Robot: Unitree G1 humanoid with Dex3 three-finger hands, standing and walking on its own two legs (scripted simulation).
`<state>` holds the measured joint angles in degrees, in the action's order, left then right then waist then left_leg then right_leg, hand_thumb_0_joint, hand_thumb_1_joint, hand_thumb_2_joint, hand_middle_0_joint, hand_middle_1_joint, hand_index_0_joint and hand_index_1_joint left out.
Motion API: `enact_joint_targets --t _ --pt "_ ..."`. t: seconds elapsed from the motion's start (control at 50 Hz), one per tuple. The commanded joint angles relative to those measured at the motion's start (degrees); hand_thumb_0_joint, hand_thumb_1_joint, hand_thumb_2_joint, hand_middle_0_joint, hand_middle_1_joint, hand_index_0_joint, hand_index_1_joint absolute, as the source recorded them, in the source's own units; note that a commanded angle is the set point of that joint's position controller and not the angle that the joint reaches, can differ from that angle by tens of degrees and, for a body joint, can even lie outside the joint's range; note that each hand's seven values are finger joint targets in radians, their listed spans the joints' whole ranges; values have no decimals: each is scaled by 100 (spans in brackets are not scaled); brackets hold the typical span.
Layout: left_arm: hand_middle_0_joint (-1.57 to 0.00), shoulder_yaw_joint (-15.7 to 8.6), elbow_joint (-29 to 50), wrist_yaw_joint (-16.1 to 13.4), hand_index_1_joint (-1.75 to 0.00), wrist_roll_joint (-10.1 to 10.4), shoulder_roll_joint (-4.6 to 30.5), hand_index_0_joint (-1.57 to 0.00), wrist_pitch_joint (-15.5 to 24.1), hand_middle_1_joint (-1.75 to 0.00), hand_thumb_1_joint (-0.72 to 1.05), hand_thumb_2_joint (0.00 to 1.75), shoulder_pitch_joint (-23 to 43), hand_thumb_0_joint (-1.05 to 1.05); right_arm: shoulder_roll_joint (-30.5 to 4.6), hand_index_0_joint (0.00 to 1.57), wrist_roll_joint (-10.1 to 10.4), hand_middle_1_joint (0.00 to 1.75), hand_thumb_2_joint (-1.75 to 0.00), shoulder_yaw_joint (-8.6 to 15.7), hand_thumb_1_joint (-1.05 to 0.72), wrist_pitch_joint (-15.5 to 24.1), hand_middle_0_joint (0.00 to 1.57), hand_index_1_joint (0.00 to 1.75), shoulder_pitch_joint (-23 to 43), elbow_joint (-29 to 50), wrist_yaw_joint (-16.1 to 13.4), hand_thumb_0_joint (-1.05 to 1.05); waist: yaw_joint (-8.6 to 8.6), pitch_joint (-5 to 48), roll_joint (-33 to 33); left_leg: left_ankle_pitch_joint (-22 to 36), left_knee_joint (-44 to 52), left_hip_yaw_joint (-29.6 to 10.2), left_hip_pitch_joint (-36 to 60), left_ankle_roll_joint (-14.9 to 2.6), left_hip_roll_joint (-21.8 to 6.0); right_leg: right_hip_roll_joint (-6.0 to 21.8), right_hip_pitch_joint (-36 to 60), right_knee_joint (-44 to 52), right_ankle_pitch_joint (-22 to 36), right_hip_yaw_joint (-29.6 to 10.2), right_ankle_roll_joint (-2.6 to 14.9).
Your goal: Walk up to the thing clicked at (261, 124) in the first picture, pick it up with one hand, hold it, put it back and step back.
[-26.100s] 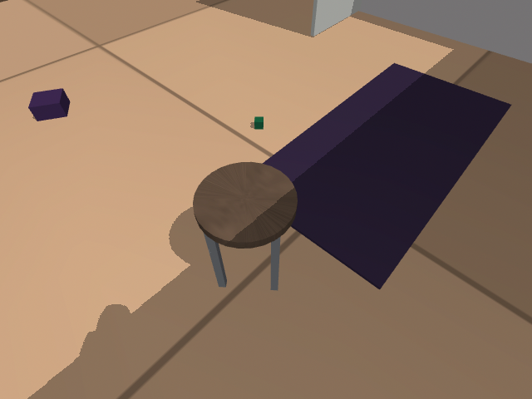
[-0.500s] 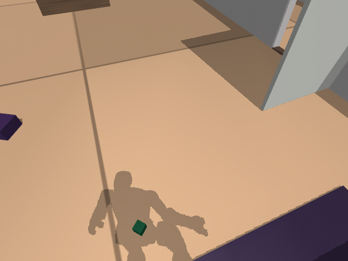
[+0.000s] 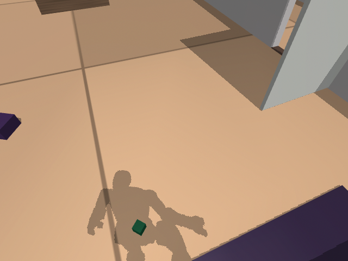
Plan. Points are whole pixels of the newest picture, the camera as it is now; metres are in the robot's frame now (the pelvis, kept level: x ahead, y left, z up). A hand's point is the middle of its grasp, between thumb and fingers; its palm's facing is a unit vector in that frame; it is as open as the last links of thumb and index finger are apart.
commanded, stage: stand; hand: left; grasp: from above
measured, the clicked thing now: (139, 227) +0.40 +0.23 -0.77
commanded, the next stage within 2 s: rise first in 0.60 s
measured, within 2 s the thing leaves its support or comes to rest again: neither
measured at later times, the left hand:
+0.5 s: hand out of the picture +0.07 +0.25 -0.16, palm faces -0.03 -0.94 -0.34, open 7.4 cm
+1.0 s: hand (89, 260) +0.15 +0.25 -0.18, palm faces -0.03 -0.92 -0.39, open 9.2 cm
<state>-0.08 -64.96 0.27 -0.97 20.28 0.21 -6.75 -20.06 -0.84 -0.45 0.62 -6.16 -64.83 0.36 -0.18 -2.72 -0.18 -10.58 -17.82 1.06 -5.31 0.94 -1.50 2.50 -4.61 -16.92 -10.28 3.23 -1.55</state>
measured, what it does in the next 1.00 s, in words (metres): stands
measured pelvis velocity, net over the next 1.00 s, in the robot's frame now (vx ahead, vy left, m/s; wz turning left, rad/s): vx -0.01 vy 0.00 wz -0.01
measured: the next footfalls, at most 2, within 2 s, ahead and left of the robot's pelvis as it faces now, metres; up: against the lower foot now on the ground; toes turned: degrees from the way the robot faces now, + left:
none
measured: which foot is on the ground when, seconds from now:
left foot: down 0.00-1.00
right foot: down 0.00-1.00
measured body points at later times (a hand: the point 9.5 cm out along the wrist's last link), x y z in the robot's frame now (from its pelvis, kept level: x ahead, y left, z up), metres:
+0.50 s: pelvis +0.00 +0.00 +0.00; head +0.01 +0.00 +0.45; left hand +0.07 +0.30 -0.13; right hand +0.07 -0.30 -0.13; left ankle -0.01 +0.13 -0.75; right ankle -0.01 -0.13 -0.75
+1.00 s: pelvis -0.01 +0.00 -0.02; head +0.05 +0.01 +0.42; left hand +0.15 +0.30 -0.15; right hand +0.08 -0.27 -0.14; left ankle -0.01 +0.13 -0.75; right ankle -0.01 -0.13 -0.75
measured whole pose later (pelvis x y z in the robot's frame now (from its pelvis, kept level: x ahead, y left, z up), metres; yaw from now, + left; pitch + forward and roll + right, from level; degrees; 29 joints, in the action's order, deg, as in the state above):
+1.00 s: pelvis -0.01 +0.00 -0.02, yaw -1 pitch +7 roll +0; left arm -8.7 -57.6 -1.5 -7.3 19.1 -4.9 2.9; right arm -13.8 1.4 1.2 2.2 -13.6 -43.4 -0.8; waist -1.7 -0.4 -1.1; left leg -17.3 -35.5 1.1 -25.4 1.1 -2.4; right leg 2.2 -24.8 -34.4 -16.7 2.4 -1.0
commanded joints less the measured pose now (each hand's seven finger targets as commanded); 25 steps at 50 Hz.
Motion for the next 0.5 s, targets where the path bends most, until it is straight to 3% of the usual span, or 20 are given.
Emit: enact_joint_targets --t 0.0,0.14,0.48 --pt "-20 -247 333 -68 -30 29 1220 -20 137 -30 90 90 182 0 -1243 20 24 30 -90 234 -90 109 20 30 228 343 -81 0 33 441 84 1072 275 -489 -10 -179 -667 638 109 191 866 -495 227" --pt "-20 -241 344 -77 -30 31 1217 -20 143 -30 90 90 165 0 -1243 20 29 30 -90 230 -90 121 20 30 223 353 -89 0 48 449 17 1249 243 -497 68 -182 -692 637 64 159 950 -479 211" --pt "-20 -226 338 -70 -30 35 1193 -20 141 -30 90 90 164 0 -1257 20 27 30 -90 245 -90 116 20 30 204 325 -81 0 28 354 103 1005 279 -489 -36 -157 -643 634 31 223 761 -502 220"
